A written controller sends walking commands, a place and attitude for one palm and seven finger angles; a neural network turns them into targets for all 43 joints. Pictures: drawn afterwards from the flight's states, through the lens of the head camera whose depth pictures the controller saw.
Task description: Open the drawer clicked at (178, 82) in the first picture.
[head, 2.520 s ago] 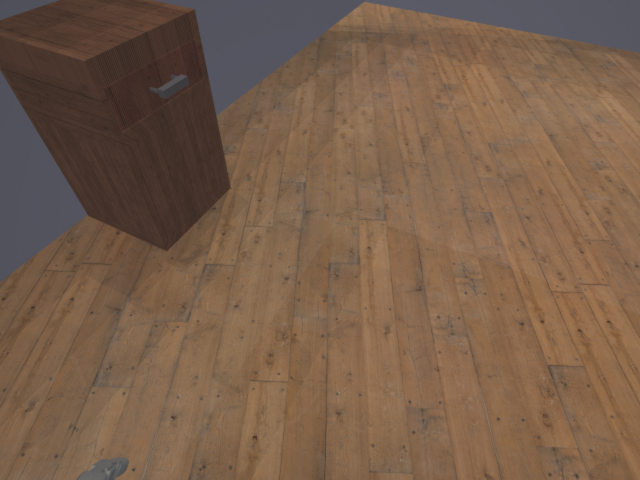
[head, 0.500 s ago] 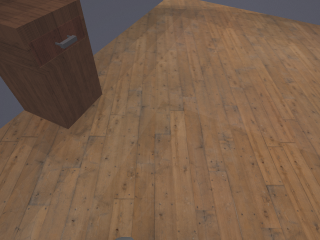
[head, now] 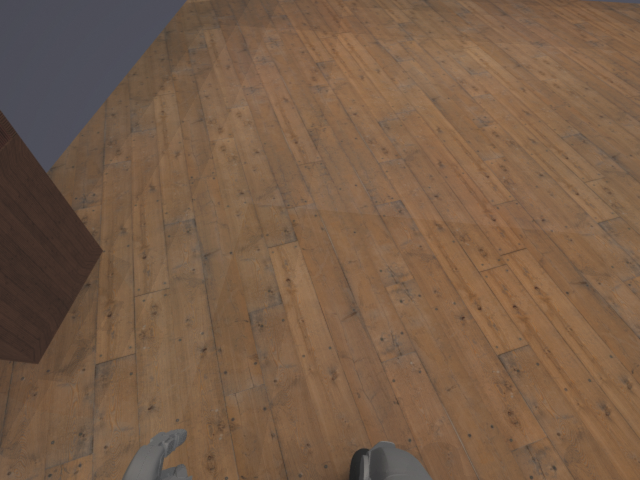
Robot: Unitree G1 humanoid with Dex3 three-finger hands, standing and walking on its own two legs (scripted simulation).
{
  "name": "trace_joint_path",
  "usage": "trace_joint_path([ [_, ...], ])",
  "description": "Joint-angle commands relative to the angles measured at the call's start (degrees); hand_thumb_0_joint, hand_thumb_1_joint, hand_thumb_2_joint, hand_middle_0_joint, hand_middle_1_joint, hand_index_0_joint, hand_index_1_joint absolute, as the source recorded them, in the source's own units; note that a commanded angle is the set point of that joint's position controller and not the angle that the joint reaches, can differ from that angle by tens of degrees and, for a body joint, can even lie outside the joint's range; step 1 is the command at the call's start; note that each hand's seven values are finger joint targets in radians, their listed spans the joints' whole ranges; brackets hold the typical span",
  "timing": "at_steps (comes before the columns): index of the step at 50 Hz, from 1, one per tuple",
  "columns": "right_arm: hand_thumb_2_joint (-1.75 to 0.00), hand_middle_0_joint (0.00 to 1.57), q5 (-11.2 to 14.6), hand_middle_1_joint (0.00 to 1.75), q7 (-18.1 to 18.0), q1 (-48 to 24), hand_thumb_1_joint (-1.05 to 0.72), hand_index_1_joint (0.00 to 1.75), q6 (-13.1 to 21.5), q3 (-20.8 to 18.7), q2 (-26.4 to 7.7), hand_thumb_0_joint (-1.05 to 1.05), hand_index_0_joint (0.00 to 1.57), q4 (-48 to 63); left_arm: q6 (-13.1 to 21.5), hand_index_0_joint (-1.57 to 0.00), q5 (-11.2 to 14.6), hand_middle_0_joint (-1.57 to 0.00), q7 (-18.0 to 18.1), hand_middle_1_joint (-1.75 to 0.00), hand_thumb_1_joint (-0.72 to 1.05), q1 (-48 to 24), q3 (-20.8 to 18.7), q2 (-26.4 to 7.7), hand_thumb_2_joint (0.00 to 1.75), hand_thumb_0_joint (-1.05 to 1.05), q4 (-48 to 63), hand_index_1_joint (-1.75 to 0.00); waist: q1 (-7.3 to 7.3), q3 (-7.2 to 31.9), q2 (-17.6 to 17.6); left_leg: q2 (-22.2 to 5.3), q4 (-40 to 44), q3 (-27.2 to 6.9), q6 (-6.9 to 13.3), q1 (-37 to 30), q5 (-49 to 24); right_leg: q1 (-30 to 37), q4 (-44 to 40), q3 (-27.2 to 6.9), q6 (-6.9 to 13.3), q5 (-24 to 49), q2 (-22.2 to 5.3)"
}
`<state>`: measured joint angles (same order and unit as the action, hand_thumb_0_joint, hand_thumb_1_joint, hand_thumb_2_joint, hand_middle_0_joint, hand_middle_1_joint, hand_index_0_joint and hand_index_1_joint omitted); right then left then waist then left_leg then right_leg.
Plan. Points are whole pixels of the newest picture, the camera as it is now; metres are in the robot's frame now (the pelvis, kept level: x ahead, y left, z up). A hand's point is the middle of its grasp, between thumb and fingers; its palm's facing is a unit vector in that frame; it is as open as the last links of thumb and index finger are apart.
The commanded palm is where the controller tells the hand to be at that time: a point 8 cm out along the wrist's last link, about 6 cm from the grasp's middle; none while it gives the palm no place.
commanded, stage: walk to a spot facing it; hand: left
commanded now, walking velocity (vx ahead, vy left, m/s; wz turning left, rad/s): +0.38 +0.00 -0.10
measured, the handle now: out of the picture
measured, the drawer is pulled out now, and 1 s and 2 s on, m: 0.00 0.00 0.00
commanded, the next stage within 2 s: turn to face it in 1.70 s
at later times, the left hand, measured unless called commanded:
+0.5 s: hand (187, 449) +0.20 +0.20 -0.19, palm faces +0.06 -0.99 -0.15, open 7.3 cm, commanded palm none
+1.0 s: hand (251, 241) +0.58 +0.14 -0.17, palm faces -0.11 -0.97 -0.22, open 7.3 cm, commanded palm none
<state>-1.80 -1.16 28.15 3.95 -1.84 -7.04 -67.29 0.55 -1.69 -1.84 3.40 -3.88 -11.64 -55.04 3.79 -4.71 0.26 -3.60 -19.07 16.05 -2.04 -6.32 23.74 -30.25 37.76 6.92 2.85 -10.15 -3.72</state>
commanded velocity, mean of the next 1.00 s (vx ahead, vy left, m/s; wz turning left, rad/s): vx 0.38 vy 0.00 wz -0.06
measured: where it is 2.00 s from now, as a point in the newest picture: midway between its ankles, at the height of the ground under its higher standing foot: (331, 280)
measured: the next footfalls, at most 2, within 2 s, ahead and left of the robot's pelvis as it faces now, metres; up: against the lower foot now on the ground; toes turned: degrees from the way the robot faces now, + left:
right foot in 0.04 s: +0.19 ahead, -0.11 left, +0.00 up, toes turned -8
left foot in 0.46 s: +0.33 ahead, +0.13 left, +0.00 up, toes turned +9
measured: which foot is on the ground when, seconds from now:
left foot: down 0.00-0.06, up 0.08-0.44, down 0.46-0.96, up 0.98-1.00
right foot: up 0.00-0.02, down 0.04-0.48, up 0.50-0.94, down 0.96-1.00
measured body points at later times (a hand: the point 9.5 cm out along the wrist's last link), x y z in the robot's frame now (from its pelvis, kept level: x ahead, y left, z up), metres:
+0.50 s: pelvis +0.23 +0.02 +0.00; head +0.23 +0.05 +0.45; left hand +0.19 +0.25 -0.17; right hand +0.32 -0.23 -0.13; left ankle +0.30 +0.12 -0.73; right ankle +0.15 -0.10 -0.72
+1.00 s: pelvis +0.45 -0.04 -0.01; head +0.48 -0.06 +0.44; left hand +0.58 +0.19 -0.15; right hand +0.30 -0.21 -0.16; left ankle +0.31 +0.12 -0.69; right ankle +0.53 -0.14 -0.73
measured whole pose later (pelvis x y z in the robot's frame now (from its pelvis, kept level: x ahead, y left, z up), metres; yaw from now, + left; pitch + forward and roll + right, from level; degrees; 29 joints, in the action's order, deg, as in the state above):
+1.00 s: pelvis +0.45 -0.04 -0.01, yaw -6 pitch -1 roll +1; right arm -0.9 -0.1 27.3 1.9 -2.4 -6.1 -68.7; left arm 4.0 -1.6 -1.3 6.8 -4.1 -10.4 -58.0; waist 2.6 -5.3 -1.2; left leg -7.3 -47.3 9.3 -1.7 5.5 28.6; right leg -25.1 36.8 9.0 3.8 -10.5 -3.7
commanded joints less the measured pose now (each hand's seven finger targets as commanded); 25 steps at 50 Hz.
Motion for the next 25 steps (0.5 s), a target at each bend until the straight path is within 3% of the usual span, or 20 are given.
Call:
trace_joint_path([
  [1,-0.9,0.2,0.84,0.3,0.16,-0.27,-0.9,0.3,0.68,-1.5,-9.58,0.0,0.2,2.16,2.33,-0.2,-0.69,-0.2,0.9,-0.3,0.9,21.12,-1.5,-5.87,0.9,0.0,-3.86,-0.3,-12.12,9.39,-1.52,-10.14,-26.88,-2.27,4.61,16.35,-44.59,33.52,-6.5,-0.59,4.03,1.81,1.33],
  [2,-0.9,0.2,1.71,0.3,0.55,2.67,-0.9,0.3,1.05,-0.82,-5.43,0.0,0.2,3.74,2.95,-0.2,-0.58,-0.2,1.76,-0.3,0.9,27.35,-3.31,-12.75,0.9,0.0,-5.2,-0.3,-12.71,17.35,10.82,-2.5,-47.59,-1.93,2.12,33.58,-7.95,48.37,-10.98,-25.79,10.66,1.71,-16.05],
  [3,-0.9,0.2,1.9,0.3,0.37,-0.78,-0.9,0.3,1.01,-0.9,-5.56,0.0,0.2,5.59,2.69,-0.2,0.87,-0.2,1.91,-0.3,0.9,28.19,-3.52,-15.76,0.9,0.0,-5.56,-0.3,-12.19,17.85,10.33,0.39,-60.29,-9.19,2.56,40.27,8.81,46.66,-19.25,-38.58,14.87,2.8,-23.2],
  [4,-0.9,0.2,1.69,0.3,0.51,-5.21,-0.9,0.3,0.62,-1.59,-6.47,0.0,0.2,6.55,2.49,-0.2,1.14,-0.2,2.16,-0.3,0.9,22.5,-3.02,-13.56,0.9,0.0,-3.9,-0.3,-11.09,12.5,6.05,-2.59,-63.48,-13.97,3.24,42.08,3.89,37.88,-21.89,-35.32,13.74,-4.36,-21.9],
  [6,-0.9,0.2,0.65,0.3,0.71,-6.31,-0.9,0.3,-0.52,-1.56,-5.17,0.0,0.2,6.15,2.82,-0.2,0.89,-0.2,2.48,-0.3,0.9,13.13,-1.1,-7.75,0.9,0.0,-2.02,-0.3,-5.79,3.21,2.41,-6.85,-58.38,-15.7,2.69,40.13,-4.01,20.94,-24.64,-23.37,8.99,-8.43,-16.97],
  [7,-0.9,0.2,0.22,0.3,0.77,-4.65,-0.9,0.3,-1.31,-1.45,-4.09,0.0,0.2,5.29,3.18,-0.2,0.66,-0.2,2.55,-0.3,0.9,11.62,-0.45,-5.57,0.9,0.0,-1.98,-0.3,-3.91,2.36,2.52,-7.2,-55.06,-15.13,2.21,37.16,-5.54,15.74,-25.56,-18.77,7.5,-6.19,-14.43],
  [9,-0.9,0.2,0.13,0.3,1.02,-1.02,-0.9,0.3,-2.27,-1.48,-2.91,0.0,0.2,4.33,3.66,-0.2,0.18,-0.2,2.73,-0.3,0.9,10.52,-0.16,-4.6,0.9,0.0,-2.62,-0.3,-1.06,2.8,3.61,-7.19,-48.74,-13.79,1.3,33.49,-5.91,11.41,-26.73,-13.42,6.88,-5.07,-12.24],
  [11,-0.9,0.2,-0.03,0.3,1.32,-2.26,-0.9,0.3,-2.8,-1.56,-1.92,0.0,0.2,5.47,3.9,-0.2,0.08,-0.2,2.66,-0.3,0.9,10.93,-0.73,-3.5,0.9,0.0,-2.25,-0.3,-0.88,2.19,5.0,-7.25,-42.24,-12.39,0.37,33.01,-8.23,9.11,-27.46,-10.72,7.01,-5.1,-10.54],
  [13,-0.9,0.2,0.06,0.3,1.89,-6.11,-0.9,0.3,-2.62,-1.51,-2.26,0.0,0.2,7.39,3.94,-0.2,0.23,-0.2,2.35,-0.3,0.9,12.21,-0.54,-4.45,0.9,0.0,-2.82,-0.3,-1.92,1.82,5.49,-6.56,-35.01,-11.34,0.07,33.74,-9.98,11.23,-27.98,-10.28,7.01,-6.63,-9.7],
  [18,-0.9,0.2,0.32,0.3,2.76,-15.62,-0.9,0.3,-1.06,-1.59,-3.95,0.0,0.2,10.97,3.79,-0.2,0.11,-0.2,1.99,-0.3,0.9,16.38,-0.63,-6.2,0.9,0.0,-4.5,-0.3,-4.8,0.07,6.51,-4.31,-21.32,-9.58,0.91,32.46,-9.85,17.49,-25.68,-12.24,6.88,-6.98,-10.74],
  [20,-0.9,0.2,0.46,0.3,2.73,-15.27,-0.9,0.3,-0.57,-1.76,-4.67,0.0,0.2,11.02,3.62,-0.2,0.12,-0.2,2.01,-0.3,0.9,16.63,-0.8,-6.83,0.9,0.0,-4.88,-0.3,-3.72,0.14,3.96,-3.04,-16.1,-8.03,1.18,27.14,-10.24,17.66,-22.97,-11.78,6.07,-5.66,-10.64],
  [21,-0.9,0.2,0.4,0.3,2.55,-13.1,-0.9,0.3,-0.36,-1.86,-5.52,0.0,0.2,10.25,3.42,-0.2,0.3,-0.2,2.02,-0.3,0.9,16.24,-0.91,-6.97,0.9,0.0,-4.86,-0.3,-2.42,0.3,3.5,-2.3,-12.94,-6.94,1.27,21.79,-11.29,15.91,-20.06,-10.43,5.17,-4.71,-9.63],
  [22,-0.9,0.2,0.25,0.3,2.16,-9.02,-0.9,0.3,-0.05,-2.17,-7.18,0.0,0.2,8.87,3.18,-0.2,0.46,-0.2,1.89,-0.3,0.9,16.1,-0.81,-6.25,0.9,0.0,-4.76,-0.3,-0.53,1.59,0.55,-1.45,-9.89,-6.95,1.79,13.57,-10.21,12.66,-13.28,-7.82,3.81,-2.02,-7.02],
  [23,-0.9,0.2,-0.23,0.3,1.53,-2.1,-0.9,0.3,0.38,-3.18,-11.62,0.0,0.2,7.02,3.17,-0.2,0.63,-0.2,1.59,-0.3,0.9,16.65,-0.45,-3.84,0.9,0.0,-4.0,-0.3,2.34,4.91,-8.86,-8.73,-3.83,-18.23,4.86,3.59,-4.22,5.78,1.52,-3.97,1.28,-1.85,-2.24],
  [24,-0.9,0.2,-0.52,0.3,1.22,4.31,-0.9,0.3,0.24,-4.65,-17.84,0.0,0.2,5.89,3.25,-0.2,0.87,-0.2,1.13,-0.3,0.9,16.02,0.19,-0.91,0.9,0.0,-2.11,-0.3,3.49,6.54,-21.99,-22.42,4.71,-36.62,9.84,-2.02,-0.57,-5.24,20.11,1.65,-1.44,-19.98,3.76],
  [25,-0.9,0.2,-0.33,0.3,0.57,4.36,-0.9,0.3,-0.06,-3.8,-15.82,0.0,0.2,5.09,3.06,-0.2,0.2,-0.2,1.63,-0.3,0.9,12.69,-0.11,-3.54,0.9,0.0,-1.44,-0.3,4.21,5.84,-18.17,-23.97,8.13,-40.72,11.09,0.79,3.45,-8.4,29.37,-4.61,-0.88,-21.32,2.18],
])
